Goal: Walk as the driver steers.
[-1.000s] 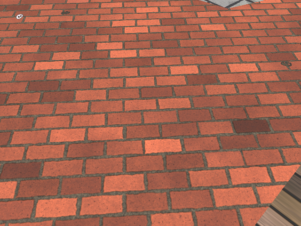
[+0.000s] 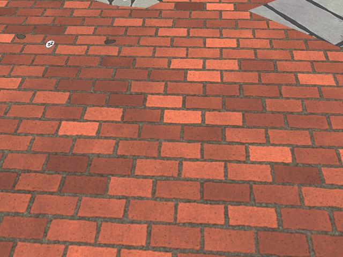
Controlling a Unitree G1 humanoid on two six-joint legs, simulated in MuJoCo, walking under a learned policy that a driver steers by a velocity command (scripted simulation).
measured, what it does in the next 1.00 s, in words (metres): walks ahead, turning right: left foot, then right foot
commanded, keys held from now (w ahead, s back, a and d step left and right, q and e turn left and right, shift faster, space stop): w+e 0.44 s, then w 0.40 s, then w+q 0.16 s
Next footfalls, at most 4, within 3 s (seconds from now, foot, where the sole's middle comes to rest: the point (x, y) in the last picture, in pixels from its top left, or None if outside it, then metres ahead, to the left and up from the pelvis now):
0.26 left None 0.34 0.13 -0.78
0.76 right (246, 248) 0.51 -0.21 -0.78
1.32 left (204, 166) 0.86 -0.06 -0.78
1.80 right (246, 122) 1.13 -0.28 -0.78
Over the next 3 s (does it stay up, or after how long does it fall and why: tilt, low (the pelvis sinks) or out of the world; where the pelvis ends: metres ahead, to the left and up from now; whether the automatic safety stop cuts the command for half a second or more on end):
stays up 1.56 -0.16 -0.01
